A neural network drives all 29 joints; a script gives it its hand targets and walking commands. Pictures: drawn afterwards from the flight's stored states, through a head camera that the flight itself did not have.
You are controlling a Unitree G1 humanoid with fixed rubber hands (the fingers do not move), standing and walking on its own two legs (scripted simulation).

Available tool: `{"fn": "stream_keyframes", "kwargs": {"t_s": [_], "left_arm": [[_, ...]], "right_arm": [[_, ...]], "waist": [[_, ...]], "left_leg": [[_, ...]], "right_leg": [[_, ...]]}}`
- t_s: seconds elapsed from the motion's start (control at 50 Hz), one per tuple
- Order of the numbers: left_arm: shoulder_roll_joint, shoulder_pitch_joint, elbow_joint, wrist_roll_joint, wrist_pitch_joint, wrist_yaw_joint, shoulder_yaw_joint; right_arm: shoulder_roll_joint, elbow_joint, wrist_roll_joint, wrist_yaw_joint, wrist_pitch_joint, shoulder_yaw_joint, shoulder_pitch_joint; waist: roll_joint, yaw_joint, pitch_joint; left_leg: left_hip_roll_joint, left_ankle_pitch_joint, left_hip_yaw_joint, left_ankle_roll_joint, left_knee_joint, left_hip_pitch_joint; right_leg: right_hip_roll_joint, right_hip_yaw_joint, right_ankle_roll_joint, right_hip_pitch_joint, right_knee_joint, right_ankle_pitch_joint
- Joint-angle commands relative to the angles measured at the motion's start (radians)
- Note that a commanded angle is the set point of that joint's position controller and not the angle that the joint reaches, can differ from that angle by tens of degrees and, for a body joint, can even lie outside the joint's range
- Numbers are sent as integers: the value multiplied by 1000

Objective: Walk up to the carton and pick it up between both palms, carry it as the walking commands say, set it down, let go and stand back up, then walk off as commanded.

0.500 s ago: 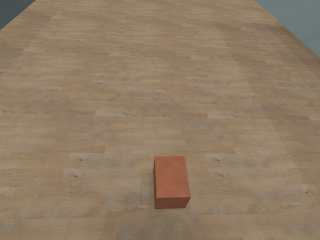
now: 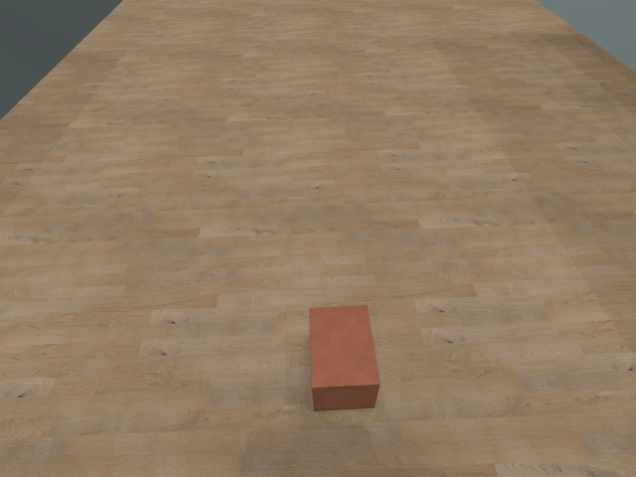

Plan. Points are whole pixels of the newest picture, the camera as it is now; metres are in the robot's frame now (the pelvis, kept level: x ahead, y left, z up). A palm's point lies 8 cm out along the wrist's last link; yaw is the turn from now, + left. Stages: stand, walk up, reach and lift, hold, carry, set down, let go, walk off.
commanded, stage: walk up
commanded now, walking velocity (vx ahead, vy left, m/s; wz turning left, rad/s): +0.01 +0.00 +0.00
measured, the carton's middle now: (341, 357) +0.62 -0.04 -0.68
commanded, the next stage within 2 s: none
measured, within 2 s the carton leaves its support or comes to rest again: neither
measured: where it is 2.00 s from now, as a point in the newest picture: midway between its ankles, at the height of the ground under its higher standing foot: outside the picture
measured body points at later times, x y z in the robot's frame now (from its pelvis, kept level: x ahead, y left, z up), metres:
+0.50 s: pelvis -0.04 +0.01 +0.00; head -0.06 +0.01 +0.45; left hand -0.01 +0.25 -0.15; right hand +0.02 -0.24 -0.15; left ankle -0.01 +0.13 -0.74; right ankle +0.00 -0.11 -0.74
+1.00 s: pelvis +0.00 -0.06 +0.00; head +0.02 -0.07 +0.44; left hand +0.05 +0.20 -0.14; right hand -0.01 -0.32 -0.16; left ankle -0.01 +0.13 -0.74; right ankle +0.02 -0.19 -0.74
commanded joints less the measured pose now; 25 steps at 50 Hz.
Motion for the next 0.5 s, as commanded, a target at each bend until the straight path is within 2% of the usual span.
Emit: {"fn": "stream_keyframes", "kwargs": {"t_s": [0.0,0.02,0.04,0.06,0.08,0.1,0.12,0.14,0.16,0.18,0.2,0.22,0.26,0.28,0.3,0.32,0.34,0.36,0.38,0.4,0.42,0.44,0.46,0.48], "left_arm": [[146,20,11,-4,-52,21,35],[118,25,11,-6,-43,20,36],[106,29,22,-5,-38,26,28],[80,42,20,-9,-32,21,28],[86,67,5,-10,-28,19,24],[95,39,16,-9,-29,18,30],[105,10,5,0,-25,19,32],[113,29,19,-2,-25,15,32],[103,0,15,-4,-19,19,33],[84,16,21,-6,-15,19,32],[80,38,29,-3,-8,13,23],[64,28,23,0,-9,11,25],[78,35,25,0,-1,12,31],[78,16,34,6,0,14,27],[89,15,15,6,7,10,23],[76,16,4,8,1,8,25],[82,8,11,2,0,7,26],[98,-33,-9,4,4,4,32],[90,-8,10,10,0,4,32],[102,-18,-16,12,4,3,26],[99,-9,8,8,10,4,30],[101,-13,6,8,10,2,31],[94,18,5,8,11,3,34],[82,13,9,5,8,1,32]], "right_arm": [[-69,-16,11,-8,-36,-31,28],[-63,-18,7,-11,-41,-30,35],[-66,-18,4,-15,-36,-30,52],[-59,-6,0,-17,-39,-29,82],[-85,-14,0,-21,-40,-27,72],[-70,-4,2,-22,-42,-24,74],[-87,-6,0,-19,-38,-30,50],[-91,-2,0,-20,-37,-25,55],[-87,-4,0,-25,-41,-23,77],[-75,-7,3,-27,-38,-20,51],[-82,-16,-1,-24,-39,-21,48],[-87,12,-3,-20,-38,-19,66],[-75,11,-4,-19,-31,-18,52],[-66,1,-1,-17,-28,-16,32],[-95,-10,-7,-20,-27,-20,36],[-79,0,-4,-19,-24,-18,42],[-68,9,-4,-19,-24,-11,47],[-75,19,-3,-15,-26,-9,49],[-78,20,-1,-17,-26,-11,41],[-78,4,-1,-16,-22,-13,52],[-65,19,-1,-10,-20,-11,46],[-77,29,-5,-11,-18,-13,64],[-98,33,-14,-12,-21,-19,52],[-78,29,-10,-12,-25,-16,60]], "waist": [[-95,-15,-118],[-45,-28,-85],[-66,-26,-35],[33,-37,-47],[42,-23,-61],[39,-23,-99],[67,-27,-52],[-15,-15,-42],[9,-21,-24],[16,-13,22],[65,-15,39],[108,-8,12],[32,-4,72],[57,-10,82],[7,1,124],[67,-11,137],[46,-20,121],[38,-23,99],[18,-9,92],[25,-20,126],[47,-30,161],[47,-25,162],[76,-3,155],[44,-7,145]], "left_leg": [[63,135,-73,-8,-60,140],[81,224,-72,1,-68,156],[99,285,-77,3,-67,159],[99,316,-90,16,-87,188],[117,326,-94,19,-58,202],[120,350,-99,16,-78,214],[103,260,-92,16,-80,178],[120,240,-108,25,-86,166],[122,246,-120,19,-105,156],[131,229,-124,21,-130,136],[133,143,-126,39,-133,123],[138,73,-136,40,-164,99],[140,-81,-154,41,-198,51],[130,-117,-140,31,-200,52],[134,-156,-146,27,-188,26],[129,-144,-158,31,-198,20],[127,-129,-183,38,-191,36],[128,-135,-184,42,-202,37],[125,-140,-157,39,-195,50],[110,-156,-157,32,-173,50],[107,-190,-167,25,-197,10],[111,-197,-189,27,-195,-10],[129,-246,-201,25,-235,-59],[117,-216,-186,24,-222,-29]], "right_leg": [[-138,176,-46,77,-144,561],[-115,111,-52,49,-111,527],[-92,88,-50,6,-128,480],[-81,81,-48,-15,-130,408],[-69,85,-44,-4,-131,403],[-64,66,-40,9,-124,398],[-66,82,-45,-28,-134,337],[-60,66,-35,-24,-136,307],[-47,70,-36,-18,-138,315],[-37,49,-26,-25,-137,296],[-24,39,-13,-46,-146,239],[-22,23,-14,-16,-134,225],[-22,47,-14,-59,-155,109],[-25,77,-18,-97,-189,-2],[-22,66,-17,-108,-208,-37],[-32,92,-23,-145,-212,-47],[-28,119,-28,-142,-235,-79],[-18,95,-21,-115,-226,-92],[-26,100,-17,-115,-242,-103],[-43,153,-29,-177,-263,-167],[-30,120,-20,-173,-249,-193],[-35,122,-17,-155,-264,-190],[-22,89,-5,-108,-242,-178],[-22,106,-13,-125,-220,-155]]}}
